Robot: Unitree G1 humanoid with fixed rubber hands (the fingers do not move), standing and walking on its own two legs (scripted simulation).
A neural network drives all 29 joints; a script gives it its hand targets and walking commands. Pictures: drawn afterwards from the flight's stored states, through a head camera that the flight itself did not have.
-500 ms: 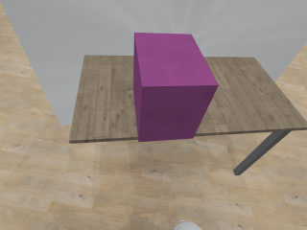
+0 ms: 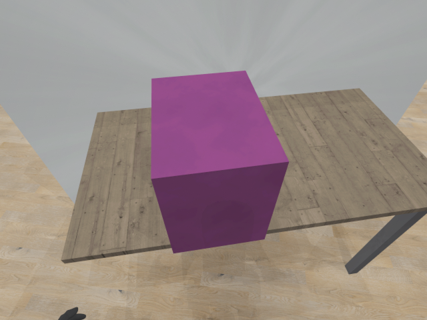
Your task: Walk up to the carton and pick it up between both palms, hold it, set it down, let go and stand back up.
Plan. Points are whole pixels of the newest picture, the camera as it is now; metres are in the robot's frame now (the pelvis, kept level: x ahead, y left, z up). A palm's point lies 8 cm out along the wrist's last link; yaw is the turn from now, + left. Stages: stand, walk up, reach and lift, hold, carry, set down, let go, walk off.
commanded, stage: walk up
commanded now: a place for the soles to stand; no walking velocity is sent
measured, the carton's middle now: (209, 161) +0.46 +0.02 +0.02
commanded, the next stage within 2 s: none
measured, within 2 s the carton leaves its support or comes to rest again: neither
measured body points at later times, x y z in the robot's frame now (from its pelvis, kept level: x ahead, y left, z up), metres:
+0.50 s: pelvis +0.09 +0.03 +0.01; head +0.11 +0.07 +0.46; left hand +0.19 +0.35 -0.11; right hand +0.16 -0.29 -0.08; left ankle +0.15 +0.14 -0.72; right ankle +0.07 -0.12 -0.69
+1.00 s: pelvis +0.05 -0.01 +0.01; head +0.05 +0.01 +0.46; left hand +0.17 +0.31 -0.09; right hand +0.13 -0.33 -0.10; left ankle +0.11 +0.12 -0.72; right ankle +0.08 -0.12 -0.72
